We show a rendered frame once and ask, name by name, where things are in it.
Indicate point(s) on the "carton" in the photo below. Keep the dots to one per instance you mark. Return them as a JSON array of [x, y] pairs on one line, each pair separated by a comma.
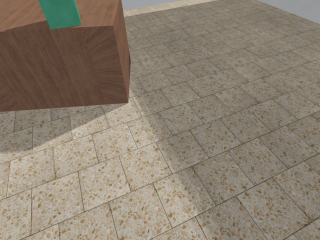
[[61, 13]]

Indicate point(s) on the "pedestal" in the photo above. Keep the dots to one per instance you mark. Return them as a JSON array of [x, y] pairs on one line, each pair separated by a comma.
[[44, 68]]

